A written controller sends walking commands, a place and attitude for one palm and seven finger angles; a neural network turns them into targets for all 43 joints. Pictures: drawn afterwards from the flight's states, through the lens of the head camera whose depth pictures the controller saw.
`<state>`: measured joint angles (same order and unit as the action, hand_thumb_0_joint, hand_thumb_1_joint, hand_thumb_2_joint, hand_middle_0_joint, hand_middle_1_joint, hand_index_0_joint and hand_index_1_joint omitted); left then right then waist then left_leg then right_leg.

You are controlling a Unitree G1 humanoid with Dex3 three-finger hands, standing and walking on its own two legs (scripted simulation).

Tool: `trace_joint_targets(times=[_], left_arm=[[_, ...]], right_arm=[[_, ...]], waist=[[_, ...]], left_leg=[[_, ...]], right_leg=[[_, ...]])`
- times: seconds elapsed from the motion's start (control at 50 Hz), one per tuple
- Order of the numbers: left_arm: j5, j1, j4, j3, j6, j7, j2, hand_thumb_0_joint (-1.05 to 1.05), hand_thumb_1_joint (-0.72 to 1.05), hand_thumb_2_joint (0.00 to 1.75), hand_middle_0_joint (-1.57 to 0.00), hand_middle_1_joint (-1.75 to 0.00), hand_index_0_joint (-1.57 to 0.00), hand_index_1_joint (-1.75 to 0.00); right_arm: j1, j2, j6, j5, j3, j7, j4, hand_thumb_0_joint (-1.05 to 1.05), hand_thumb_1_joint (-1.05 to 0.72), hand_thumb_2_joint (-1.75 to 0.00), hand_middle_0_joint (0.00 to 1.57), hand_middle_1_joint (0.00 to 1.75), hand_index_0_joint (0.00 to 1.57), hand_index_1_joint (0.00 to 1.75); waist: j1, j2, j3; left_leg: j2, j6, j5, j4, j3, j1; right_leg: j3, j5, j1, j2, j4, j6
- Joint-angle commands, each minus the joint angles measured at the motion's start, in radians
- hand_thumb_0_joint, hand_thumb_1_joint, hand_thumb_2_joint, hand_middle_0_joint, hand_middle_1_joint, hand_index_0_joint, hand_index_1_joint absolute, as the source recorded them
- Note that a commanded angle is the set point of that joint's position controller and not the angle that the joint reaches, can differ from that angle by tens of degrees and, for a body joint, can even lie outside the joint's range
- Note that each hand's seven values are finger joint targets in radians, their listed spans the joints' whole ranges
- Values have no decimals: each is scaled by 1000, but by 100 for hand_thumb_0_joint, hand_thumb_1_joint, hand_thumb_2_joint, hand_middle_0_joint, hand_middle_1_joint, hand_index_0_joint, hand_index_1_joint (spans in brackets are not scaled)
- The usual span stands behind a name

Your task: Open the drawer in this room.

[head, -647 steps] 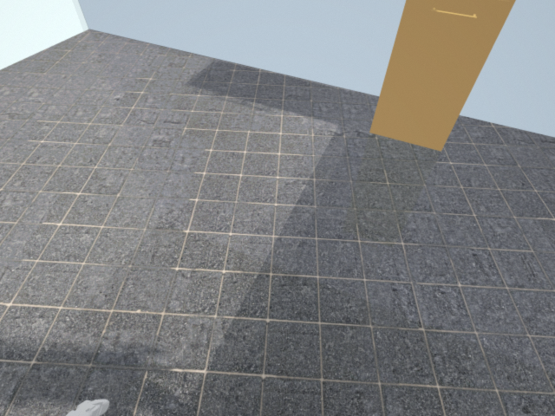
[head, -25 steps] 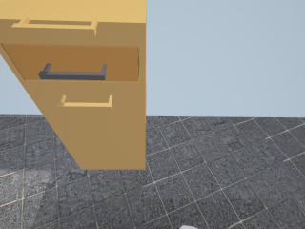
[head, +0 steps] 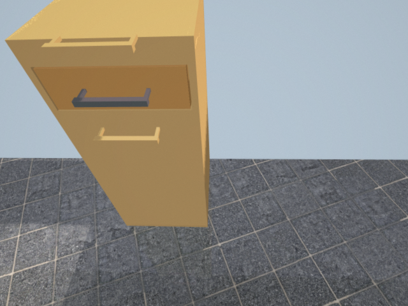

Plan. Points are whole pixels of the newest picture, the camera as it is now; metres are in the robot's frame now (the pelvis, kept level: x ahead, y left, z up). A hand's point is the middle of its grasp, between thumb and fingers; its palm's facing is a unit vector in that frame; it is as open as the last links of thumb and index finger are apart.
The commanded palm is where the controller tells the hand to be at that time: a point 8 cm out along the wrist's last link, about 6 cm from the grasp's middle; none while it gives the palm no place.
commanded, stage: come to a stop and stand still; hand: left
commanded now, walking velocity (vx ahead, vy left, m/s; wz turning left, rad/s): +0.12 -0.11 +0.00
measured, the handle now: (113, 97) +0.57 +0.30 +0.09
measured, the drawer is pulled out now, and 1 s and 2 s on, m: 0.00 0.00 0.00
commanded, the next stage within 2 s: look again from close up in 0.64 s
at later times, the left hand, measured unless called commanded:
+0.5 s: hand out of the picture +0.04 +0.19 -0.18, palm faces +0.01 -0.98 -0.20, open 7.3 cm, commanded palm none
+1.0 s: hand out of the picture +0.02 +0.22 -0.19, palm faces +0.01 -0.99 -0.17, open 7.3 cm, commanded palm none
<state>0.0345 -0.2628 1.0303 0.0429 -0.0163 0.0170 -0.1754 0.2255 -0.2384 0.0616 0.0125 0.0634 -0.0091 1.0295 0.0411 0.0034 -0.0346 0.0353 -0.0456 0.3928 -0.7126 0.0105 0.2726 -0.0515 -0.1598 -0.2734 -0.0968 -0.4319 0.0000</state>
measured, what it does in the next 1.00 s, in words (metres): steps on the spot: left foot, then right foot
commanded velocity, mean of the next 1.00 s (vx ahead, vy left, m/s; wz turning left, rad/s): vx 0.01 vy -0.03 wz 0.00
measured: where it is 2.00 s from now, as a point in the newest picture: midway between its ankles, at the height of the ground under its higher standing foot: outside the picture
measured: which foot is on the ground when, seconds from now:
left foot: up 0.00-0.06, down 0.08-1.00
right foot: down 0.00-0.08, up 0.10-0.32, down 0.34-1.00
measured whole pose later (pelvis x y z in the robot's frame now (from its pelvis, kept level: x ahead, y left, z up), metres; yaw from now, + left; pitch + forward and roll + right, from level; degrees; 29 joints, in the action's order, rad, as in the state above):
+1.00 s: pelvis +0.01 +0.05 -0.01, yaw -1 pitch -2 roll -1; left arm 0.01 -0.28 1.11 -0.01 0.00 0.03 -0.16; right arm 0.26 -0.16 -0.01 0.01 0.00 0.03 1.05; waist 0.00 -0.01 -0.01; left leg 0.02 0.01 0.35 -0.54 0.05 0.16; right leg -0.05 -0.26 -0.21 -0.04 -0.51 -0.02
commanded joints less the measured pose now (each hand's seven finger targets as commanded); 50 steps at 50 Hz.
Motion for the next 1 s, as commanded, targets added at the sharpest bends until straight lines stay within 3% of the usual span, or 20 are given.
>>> trace_joint_targets(times=[0.0,0.02,0.04,0.06,0.08,0.14,0.22,0.24,0.28,0.32,0.36,0.46,0.7,0.72,0.74,0.76,0.78,0.84,0.88,0.98], left_arm=[[-13,33,-30,34,7,12,-169,0,90,90,-20,-30,-20,-30],[-23,13,-26,19,5,9,-117,0,90,90,-20,-30,-20,-30],[-27,-17,-30,7,3,3,-62,0,90,90,-20,-30,-20,-30],[-23,-22,-39,5,9,-1,-42,0,90,90,-20,-30,-20,-30],[-10,4,-23,6,-1,-5,-48,0,90,90,-20,-30,-20,-30],[-8,-45,24,10,4,-20,-62,0,90,90,-20,-30,-20,-30],[-18,-6,20,-9,22,-18,-30,0,90,90,-20,-30,-20,-30],[-23,-6,27,-12,28,-15,-31,0,90,90,-20,-30,-20,-30],[-29,-101,71,-12,42,-4,-46,0,90,90,-20,-30,-20,-30],[-30,-127,100,-11,50,10,-108,0,90,90,-20,-30,-20,-30],[-32,-106,108,-10,53,17,-98,0,90,90,-20,-30,-20,-30],[-35,-75,105,-18,45,25,-60,0,90,90,-20,-30,-20,-30],[-33,-47,98,-21,37,27,-69,0,90,90,-20,-30,-20,-30],[-19,-168,136,-7,64,68,-117,0,90,90,-20,-30,-20,-30],[-19,-160,110,-8,77,58,-163,0,90,90,-20,-30,-20,-30],[-14,-147,79,-11,76,55,-132,0,90,90,-20,-30,-20,-30],[-16,-91,55,-18,66,49,-115,0,90,90,-20,-30,-20,-30],[-22,-47,34,-28,39,35,-68,0,90,90,-20,-30,-20,-30],[-20,-64,41,-33,33,28,-67,0,90,90,-20,-30,-20,-30],[-18,-78,42,-41,23,18,-66,0,90,90,-20,-30,-20,-30]], right_arm=[[173,0,-52,0,-17,17,8,0,-90,-90,20,30,20,30],[188,-38,-67,6,-15,22,16,0,-90,-90,20,30,20,30],[177,-105,-71,12,-2,27,5,0,-90,-90,20,30,20,30],[119,-148,-65,14,-2,33,-24,0,-90,-90,20,30,20,30],[63,-130,-69,16,-5,34,-23,0,-90,-90,20,30,20,30],[20,-63,-76,9,-25,45,-8,0,-90,-90,20,30,20,30],[97,-55,-83,13,-19,52,35,0,-90,-90,20,30,20,30],[112,-49,-83,9,-20,54,51,0,-90,-90,20,30,20,30],[124,-30,-88,-2,-23,58,67,0,-90,-90,20,30,20,30],[138,23,-92,-13,-34,52,68,0,-90,-90,20,30,20,30],[147,37,-77,-6,-36,54,85,0,-90,-90,20,30,20,30],[163,43,-83,-4,-46,60,124,0,-90,-90,20,30,20,30],[139,31,-75,-4,-44,62,125,0,-90,-90,20,30,20,30],[12,-22,-88,-9,-33,47,46,0,-90,-90,20,30,20,30],[19,6,-77,-15,-42,37,-16,0,-90,-90,20,30,20,30],[84,47,-81,-9,-42,38,-24,0,-90,-90,20,30,20,30],[111,37,-82,-9,-39,40,-14,0,-90,-90,20,30,20,30],[142,-5,-84,5,-40,41,4,0,-90,-90,20,30,20,30],[108,-9,-85,4,-47,43,-3,0,-90,-90,20,30,20,30],[104,-31,-86,3,-50,41,-13,0,-90,-90,20,30,20,30]], waist=[[-73,-163,42],[-70,1,32],[-65,195,-1],[-46,212,-54],[-50,252,-95],[-18,221,-121],[-57,165,-66],[-57,142,-49],[-27,91,26],[-37,-17,60],[-44,-168,52],[-39,2,30],[-40,-1,-13],[21,-89,-44],[-24,-109,2],[-47,-136,148],[-68,-98,190],[-61,62,55],[-43,75,-29],[-40,50,-84]], left_leg=[[-24,25,-126,359,57,-244],[57,46,-65,444,-58,-260],[226,95,148,553,-269,-160],[303,149,269,619,-363,-13],[299,169,355,677,-375,73],[205,156,93,616,-202,20],[199,174,-349,482,-137,-150],[190,166,-491,431,-123,-168],[129,102,-598,300,-65,-151],[59,46,-293,298,-16,-41],[42,27,-221,296,10,-65],[80,34,-462,332,-11,-126],[83,35,-401,356,-11,-147],[58,19,-299,80,62,-2],[28,38,-75,54,44,48],[26,54,10,98,25,38],[13,56,-55,184,37,-21],[97,76,-369,256,-21,-73],[96,79,-404,277,-38,-30],[88,90,-176,358,-68,25]], right_leg=[[157,-329,-107,-89,156,57],[109,-310,-162,-21,37,26],[26,-270,-187,51,-130,-3],[-8,-280,-179,69,-212,-8],[11,-261,-146,53,-297,-13],[28,-202,-166,49,-416,-13],[-5,-249,-133,50,-214,-29],[-8,-206,-86,56,-124,-29],[19,92,108,34,88,-18],[119,394,246,-92,46,31],[134,422,211,-92,50,58],[67,422,194,-30,15,38],[66,317,164,-23,48,35],[149,822,175,-83,18,-22],[149,1023,268,-146,-7,26],[166,993,326,-167,-61,80],[107,859,314,-138,-89,88],[50,174,103,-9,-63,38],[49,81,75,4,-43,34],[55,-48,56,14,-12,24]])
